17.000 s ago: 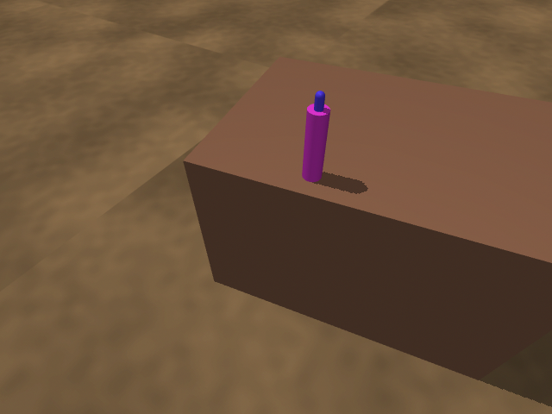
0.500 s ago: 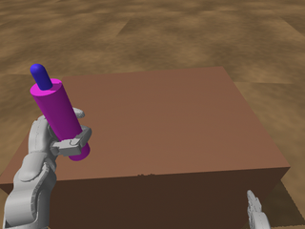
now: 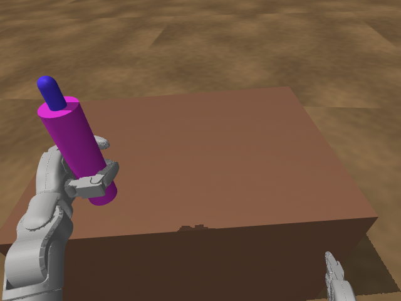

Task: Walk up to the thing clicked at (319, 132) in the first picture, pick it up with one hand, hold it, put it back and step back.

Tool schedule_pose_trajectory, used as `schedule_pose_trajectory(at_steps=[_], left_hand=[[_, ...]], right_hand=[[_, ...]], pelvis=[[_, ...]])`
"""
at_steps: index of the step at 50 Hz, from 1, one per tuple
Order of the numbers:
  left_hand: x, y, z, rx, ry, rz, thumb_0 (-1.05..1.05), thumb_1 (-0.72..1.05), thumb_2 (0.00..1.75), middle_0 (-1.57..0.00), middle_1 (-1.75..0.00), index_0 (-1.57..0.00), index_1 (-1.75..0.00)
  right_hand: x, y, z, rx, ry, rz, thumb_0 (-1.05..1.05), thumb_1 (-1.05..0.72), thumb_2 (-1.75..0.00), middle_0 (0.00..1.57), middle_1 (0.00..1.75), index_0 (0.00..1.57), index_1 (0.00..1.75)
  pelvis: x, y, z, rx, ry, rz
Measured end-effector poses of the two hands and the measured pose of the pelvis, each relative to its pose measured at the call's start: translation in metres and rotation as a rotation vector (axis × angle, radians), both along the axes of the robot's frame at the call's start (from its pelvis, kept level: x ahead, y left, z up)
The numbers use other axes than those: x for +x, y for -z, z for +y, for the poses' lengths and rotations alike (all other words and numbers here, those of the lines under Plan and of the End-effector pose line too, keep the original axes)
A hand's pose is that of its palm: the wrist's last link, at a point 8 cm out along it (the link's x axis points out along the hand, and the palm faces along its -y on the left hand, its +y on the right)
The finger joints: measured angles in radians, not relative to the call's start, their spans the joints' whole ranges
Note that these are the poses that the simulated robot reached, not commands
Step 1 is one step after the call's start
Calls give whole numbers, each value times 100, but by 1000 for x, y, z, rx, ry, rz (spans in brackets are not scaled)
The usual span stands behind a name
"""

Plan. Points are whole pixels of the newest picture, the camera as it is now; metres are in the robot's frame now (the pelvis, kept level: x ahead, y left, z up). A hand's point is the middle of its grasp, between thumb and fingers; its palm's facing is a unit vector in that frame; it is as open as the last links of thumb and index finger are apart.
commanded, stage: hold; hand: left
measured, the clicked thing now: (79, 148) +0.32 +0.18 +0.23
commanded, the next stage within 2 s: crouch in 0.94 s
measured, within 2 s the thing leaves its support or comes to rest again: neither
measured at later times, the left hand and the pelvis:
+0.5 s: hand (88, 167) +0.31 +0.18 +0.19, palm faces +0.15 -0.99 +0.00, open 7.1 cm; pelvis +0.00 +0.00 +0.00, yaw +0 degrees
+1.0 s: hand (85, 172) +0.31 +0.18 +0.19, palm faces +0.17 -0.99 -0.02, open 7.1 cm; pelvis +0.00 +0.00 +0.00, yaw +1 degrees
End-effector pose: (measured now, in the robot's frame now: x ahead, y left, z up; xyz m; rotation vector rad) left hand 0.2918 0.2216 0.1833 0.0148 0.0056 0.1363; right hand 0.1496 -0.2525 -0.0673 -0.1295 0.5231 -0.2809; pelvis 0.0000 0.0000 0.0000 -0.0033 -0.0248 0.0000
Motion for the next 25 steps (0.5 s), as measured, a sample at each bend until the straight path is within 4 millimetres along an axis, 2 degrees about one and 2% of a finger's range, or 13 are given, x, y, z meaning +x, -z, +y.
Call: schedule_pose_trajectory(at_steps=[6, 14, 19, 25], left_hand=[[-8, 2, 6, 2, -13, -6, 1, -5, 111, -86, -108, -91, -107], [-13, 11, -2, 10, 20, 32, 1, -5, 111, -86, -108, -91, -107], [-14, 0, 1, 21, 16, -8, 1, -4, 111, -86, -108, -91, -107], [-6, -9, 8, -8, -12, -39, 1, -4, 110, -86, -108, -91, -107]], right_hand=[[2, 4, 1, -3, -12, 27, -2, 52, -6, 5, 6, 5, 5], [14, -3, 11, 2, -34, -20, -2, 52, -6, 5, 6, 5, 5], [9, -4, 9, -1, -14, -32, -1, 52, -6, 5, 6, 5, 5], [1, 2, 9, 2, -15, 3, -1, 52, -6, 5, 6, 5, 5]], pelvis=[[0, 0, 2, 0, -5, -3], [-2, 0, 4, -2, -8, -4], [-2, 0, 4, -3, -5, -8], [-3, 0, 3, -2, -7, -10]])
